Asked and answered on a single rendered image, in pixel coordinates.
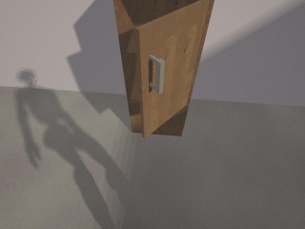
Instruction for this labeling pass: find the handle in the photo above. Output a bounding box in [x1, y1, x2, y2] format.
[149, 55, 165, 94]

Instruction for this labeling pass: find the cupboard door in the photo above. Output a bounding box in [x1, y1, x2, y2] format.
[135, 0, 210, 139]

